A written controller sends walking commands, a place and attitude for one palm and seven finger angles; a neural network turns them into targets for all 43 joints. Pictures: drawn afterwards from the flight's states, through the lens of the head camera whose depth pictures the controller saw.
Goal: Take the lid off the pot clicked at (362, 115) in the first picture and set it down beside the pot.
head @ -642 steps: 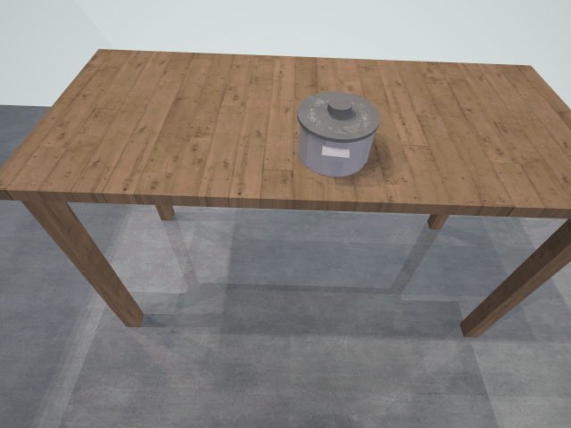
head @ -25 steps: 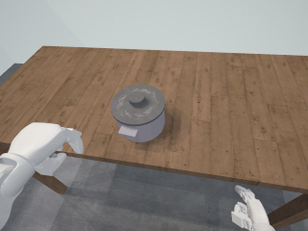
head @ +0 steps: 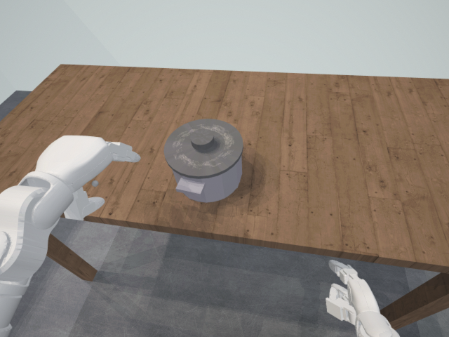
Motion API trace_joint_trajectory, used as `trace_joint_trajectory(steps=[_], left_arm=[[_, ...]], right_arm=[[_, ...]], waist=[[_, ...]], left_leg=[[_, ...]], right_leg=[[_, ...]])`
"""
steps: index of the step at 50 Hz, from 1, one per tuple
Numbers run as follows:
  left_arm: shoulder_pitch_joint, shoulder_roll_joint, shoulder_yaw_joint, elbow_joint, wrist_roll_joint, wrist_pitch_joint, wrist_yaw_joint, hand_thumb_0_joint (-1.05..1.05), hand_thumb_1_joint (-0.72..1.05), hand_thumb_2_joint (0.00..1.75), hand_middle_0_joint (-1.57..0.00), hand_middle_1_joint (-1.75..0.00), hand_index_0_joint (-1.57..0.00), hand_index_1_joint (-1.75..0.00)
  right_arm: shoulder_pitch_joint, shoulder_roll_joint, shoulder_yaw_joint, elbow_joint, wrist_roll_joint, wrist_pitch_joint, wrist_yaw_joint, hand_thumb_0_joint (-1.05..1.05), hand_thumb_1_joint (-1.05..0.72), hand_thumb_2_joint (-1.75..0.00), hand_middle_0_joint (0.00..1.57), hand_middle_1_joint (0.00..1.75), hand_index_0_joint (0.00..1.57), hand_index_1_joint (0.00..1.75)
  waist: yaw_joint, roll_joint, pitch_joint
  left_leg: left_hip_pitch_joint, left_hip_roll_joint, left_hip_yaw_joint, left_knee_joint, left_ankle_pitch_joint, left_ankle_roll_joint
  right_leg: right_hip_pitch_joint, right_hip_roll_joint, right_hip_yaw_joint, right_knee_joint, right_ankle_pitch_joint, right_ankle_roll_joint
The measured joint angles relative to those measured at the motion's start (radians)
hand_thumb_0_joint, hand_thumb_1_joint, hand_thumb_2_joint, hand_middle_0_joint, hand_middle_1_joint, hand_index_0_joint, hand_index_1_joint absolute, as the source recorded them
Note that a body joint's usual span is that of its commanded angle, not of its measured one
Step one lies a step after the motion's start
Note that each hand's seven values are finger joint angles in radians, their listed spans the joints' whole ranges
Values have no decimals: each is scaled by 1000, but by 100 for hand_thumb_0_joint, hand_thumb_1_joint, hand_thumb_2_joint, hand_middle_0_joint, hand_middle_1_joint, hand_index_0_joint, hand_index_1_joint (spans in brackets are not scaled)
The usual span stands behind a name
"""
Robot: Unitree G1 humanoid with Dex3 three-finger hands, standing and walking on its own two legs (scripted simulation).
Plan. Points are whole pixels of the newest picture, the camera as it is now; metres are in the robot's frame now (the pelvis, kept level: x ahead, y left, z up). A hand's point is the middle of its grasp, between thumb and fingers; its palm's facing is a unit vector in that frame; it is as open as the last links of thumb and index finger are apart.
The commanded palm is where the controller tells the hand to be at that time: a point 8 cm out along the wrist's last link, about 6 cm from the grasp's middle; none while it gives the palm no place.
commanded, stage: move the open hand above the knob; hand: left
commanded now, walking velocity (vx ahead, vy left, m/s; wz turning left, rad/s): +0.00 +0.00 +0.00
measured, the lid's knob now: (202, 139) +0.46 +0.11 +0.09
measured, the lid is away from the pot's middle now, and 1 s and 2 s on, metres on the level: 0.00 0.00 0.00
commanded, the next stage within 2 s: none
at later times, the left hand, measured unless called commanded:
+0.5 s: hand (129, 160) +0.34 +0.20 +0.15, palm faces -0.23 -0.04 -0.97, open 10.2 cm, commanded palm +0.32 +0.20 +0.22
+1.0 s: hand (161, 143) +0.38 +0.16 +0.15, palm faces -0.21 -0.04 -0.98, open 10.2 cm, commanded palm +0.36 +0.16 +0.22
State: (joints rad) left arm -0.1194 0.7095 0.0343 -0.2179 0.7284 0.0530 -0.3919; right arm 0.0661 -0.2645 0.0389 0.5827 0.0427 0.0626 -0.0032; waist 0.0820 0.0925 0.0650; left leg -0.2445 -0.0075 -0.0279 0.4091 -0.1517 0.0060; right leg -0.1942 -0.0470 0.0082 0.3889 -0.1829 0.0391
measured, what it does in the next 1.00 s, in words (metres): stands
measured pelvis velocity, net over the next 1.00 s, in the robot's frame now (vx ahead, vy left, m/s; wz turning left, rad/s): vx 0.02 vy -0.01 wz -0.01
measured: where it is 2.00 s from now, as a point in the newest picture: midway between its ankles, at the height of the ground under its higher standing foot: outside the picture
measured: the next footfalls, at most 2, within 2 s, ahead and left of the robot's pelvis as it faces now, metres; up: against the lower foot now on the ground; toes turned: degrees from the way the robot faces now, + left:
none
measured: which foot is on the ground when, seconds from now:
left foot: down 0.00-1.00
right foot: down 0.00-1.00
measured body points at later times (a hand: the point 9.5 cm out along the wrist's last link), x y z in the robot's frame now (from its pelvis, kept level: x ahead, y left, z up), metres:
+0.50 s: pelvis +0.01 -0.02 +0.00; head +0.05 -0.06 +0.45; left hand +0.35 +0.20 +0.20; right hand +0.23 -0.24 -0.10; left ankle +0.04 +0.12 -0.74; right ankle +0.02 -0.15 -0.74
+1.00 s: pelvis +0.02 -0.01 +0.00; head +0.04 -0.05 +0.45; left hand +0.38 +0.16 +0.20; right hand +0.23 -0.23 -0.11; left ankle +0.04 +0.12 -0.74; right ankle +0.02 -0.15 -0.74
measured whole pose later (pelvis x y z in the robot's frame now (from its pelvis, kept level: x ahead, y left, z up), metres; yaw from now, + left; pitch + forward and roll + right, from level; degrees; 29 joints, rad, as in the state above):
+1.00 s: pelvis +0.02 -0.01 +0.00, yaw -1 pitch +0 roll +0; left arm -0.48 0.57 -0.20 -0.01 0.81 0.23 -0.46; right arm 0.07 -0.27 0.03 0.59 0.06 0.11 0.04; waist 0.04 0.10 0.05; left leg -0.23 0.00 -0.02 0.41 -0.18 -0.01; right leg -0.21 -0.04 0.02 0.43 -0.23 0.03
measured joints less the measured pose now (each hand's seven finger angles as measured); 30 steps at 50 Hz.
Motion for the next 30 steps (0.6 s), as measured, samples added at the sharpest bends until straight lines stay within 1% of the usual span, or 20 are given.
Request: trace_joint_trajectory(steps=[4,10,14,20,30], left_arm=[[-40,0,-8,22,1,13,-20,0,-29,137,-83,-9,-83,-9],[-99,-14,-40,52,10,80,-75,0,-30,139,-83,-9,-83,-9],[-133,-21,-61,75,14,83,-103,0,-30,139,-83,-9,-83,-9],[-154,-31,-64,76,14,72,-105,0,-30,139,-83,-9,-83,-9],[-182,-57,-92,85,28,104,-99,0,-30,139,-83,-9,-83,-9]], right_arm=[[0,-8,-2,1,3,4,3,1,-91,-90,20,29,20,30],[-3,-21,-10,5,7,9,9,2,-91,-90,20,29,20,30],[-4,-27,-13,5,8,10,8,2,-91,-90,20,29,20,30],[6,-29,-20,-2,7,14,16,1,-91,-90,20,29,20,30],[16,-29,-22,-5,12,31,32,1,-91,-90,20,29,20,30]], waist=[[-2,5,-2],[-12,15,-2],[-18,17,1],[-24,17,-2],[-28,17,-7]], left_leg=[[0,3,-4,-2,-2,-4],[-2,7,-11,1,-5,-9],[-1,10,-13,3,-11,-12],[2,16,-8,5,-18,-16],[4,18,1,10,-28,-18]], right_leg=[[1,3,-4,-1,-2,-1],[-2,7,-11,6,-10,-4],[-2,11,-13,13,-17,-8],[-5,16,-7,21,-26,-13],[-11,17,1,36,-37,-14]])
